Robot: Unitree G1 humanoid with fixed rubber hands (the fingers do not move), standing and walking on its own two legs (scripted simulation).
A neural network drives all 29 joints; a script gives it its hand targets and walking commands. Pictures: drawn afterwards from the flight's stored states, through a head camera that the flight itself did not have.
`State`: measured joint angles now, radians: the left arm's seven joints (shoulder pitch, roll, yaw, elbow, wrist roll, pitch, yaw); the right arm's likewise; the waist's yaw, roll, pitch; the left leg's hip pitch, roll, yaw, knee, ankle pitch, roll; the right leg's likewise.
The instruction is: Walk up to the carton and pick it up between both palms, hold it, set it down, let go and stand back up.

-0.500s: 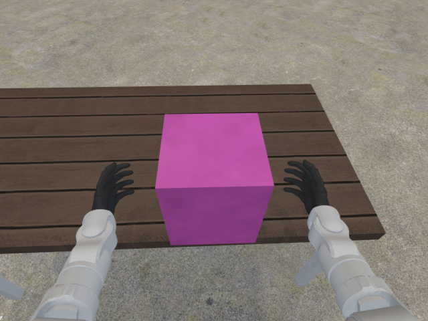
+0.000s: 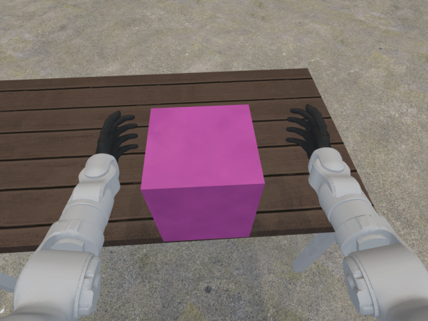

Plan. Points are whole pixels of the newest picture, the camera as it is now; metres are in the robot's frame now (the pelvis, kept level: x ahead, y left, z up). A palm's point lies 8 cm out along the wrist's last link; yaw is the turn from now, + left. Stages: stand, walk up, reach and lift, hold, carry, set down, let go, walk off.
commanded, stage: reach and lift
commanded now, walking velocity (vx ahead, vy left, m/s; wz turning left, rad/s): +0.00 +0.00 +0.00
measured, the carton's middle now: (203, 177) +0.44 +0.03 -0.04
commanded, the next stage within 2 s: none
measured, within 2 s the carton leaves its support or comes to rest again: neither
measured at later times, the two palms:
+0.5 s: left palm (110, 163) +0.43 +0.22 +0.03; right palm (291, 153) +0.45 -0.15 +0.03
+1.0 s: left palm (136, 185) +0.42 +0.19 -0.05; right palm (287, 180) +0.44 -0.16 -0.05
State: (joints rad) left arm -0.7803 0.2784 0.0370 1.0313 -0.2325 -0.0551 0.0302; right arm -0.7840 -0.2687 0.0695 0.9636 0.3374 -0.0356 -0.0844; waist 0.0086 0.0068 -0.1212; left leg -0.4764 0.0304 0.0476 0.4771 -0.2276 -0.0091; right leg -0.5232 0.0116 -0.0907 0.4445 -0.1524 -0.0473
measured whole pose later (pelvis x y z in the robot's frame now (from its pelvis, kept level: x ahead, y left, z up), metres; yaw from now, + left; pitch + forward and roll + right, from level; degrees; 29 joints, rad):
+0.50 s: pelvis +0.02 +0.01 +0.00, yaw +1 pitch +20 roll -1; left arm -0.82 0.23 0.09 1.24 -0.14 -0.25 0.03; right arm -0.83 -0.20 0.05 1.19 0.29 -0.22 -0.09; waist 0.01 0.02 -0.19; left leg -0.62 0.03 0.02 0.52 -0.25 -0.01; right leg -0.63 0.01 -0.11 0.45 -0.16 -0.04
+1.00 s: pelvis -0.02 +0.01 -0.06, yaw +0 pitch +31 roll +0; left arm -0.91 0.17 0.05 1.36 -0.24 -0.46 0.06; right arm -0.90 -0.21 0.05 1.24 0.26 -0.38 -0.09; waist 0.03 0.05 -0.25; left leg -1.08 0.03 0.05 0.91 -0.37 0.01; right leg -1.12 -0.01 -0.09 0.85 -0.28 -0.04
